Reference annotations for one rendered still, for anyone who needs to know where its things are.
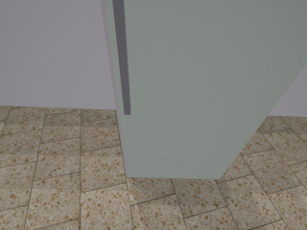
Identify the handle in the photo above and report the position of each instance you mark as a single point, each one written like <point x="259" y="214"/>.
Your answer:
<point x="122" y="49"/>

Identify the fridge door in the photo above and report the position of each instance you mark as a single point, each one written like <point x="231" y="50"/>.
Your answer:
<point x="203" y="76"/>

